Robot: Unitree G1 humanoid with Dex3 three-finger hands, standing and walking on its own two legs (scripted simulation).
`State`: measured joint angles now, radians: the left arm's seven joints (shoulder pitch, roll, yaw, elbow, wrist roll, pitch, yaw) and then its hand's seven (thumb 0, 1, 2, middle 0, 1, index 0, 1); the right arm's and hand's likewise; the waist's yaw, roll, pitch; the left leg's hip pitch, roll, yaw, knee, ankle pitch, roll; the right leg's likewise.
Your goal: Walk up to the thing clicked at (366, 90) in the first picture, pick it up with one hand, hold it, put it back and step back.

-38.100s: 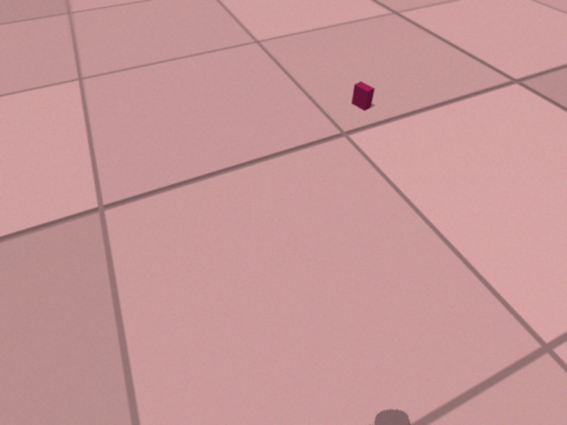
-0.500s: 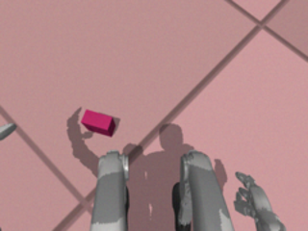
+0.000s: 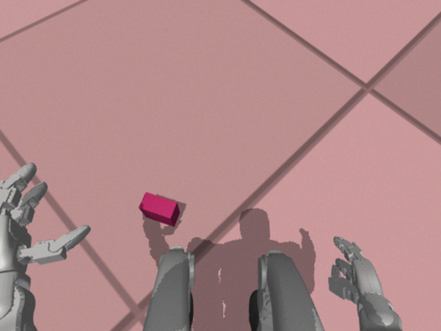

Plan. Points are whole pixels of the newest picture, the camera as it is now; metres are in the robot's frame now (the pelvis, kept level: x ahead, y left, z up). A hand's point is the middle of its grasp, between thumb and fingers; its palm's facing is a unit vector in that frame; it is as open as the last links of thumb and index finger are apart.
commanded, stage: go down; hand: left
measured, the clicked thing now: (160, 210) +0.44 +0.21 -0.50
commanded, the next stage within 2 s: home in 0.16 s
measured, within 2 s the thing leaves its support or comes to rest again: neither
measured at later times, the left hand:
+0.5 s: hand (60, 256) +0.23 +0.25 +0.04, palm faces +0.13 -0.96 -0.25, open 13.5 cm
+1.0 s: hand (83, 301) +0.18 +0.19 +0.09, palm faces +0.08 -0.97 -0.23, open 8.1 cm
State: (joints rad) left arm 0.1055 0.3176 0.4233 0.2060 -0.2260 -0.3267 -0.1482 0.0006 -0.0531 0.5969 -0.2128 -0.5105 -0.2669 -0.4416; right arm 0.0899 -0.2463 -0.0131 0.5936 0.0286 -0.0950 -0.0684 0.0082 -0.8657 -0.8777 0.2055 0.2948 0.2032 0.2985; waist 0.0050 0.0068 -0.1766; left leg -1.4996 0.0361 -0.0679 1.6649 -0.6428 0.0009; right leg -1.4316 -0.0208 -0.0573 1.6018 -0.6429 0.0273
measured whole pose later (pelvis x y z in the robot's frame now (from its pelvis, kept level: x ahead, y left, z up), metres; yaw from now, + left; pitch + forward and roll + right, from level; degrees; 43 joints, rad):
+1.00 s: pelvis +0.04 +0.00 +0.13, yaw +2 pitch +13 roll -3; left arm 0.61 0.24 0.00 -0.14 -0.04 0.11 0.02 0.01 0.74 0.88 -0.21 -0.31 -0.21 -0.31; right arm 0.23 -0.21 0.01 0.44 0.04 -0.07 -0.07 0.01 -0.90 -0.90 0.21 0.30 0.20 0.30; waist 0.00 0.05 -0.14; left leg -0.84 0.03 -0.03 1.13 -0.52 0.00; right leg -0.78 -0.03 -0.05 1.07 -0.51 0.03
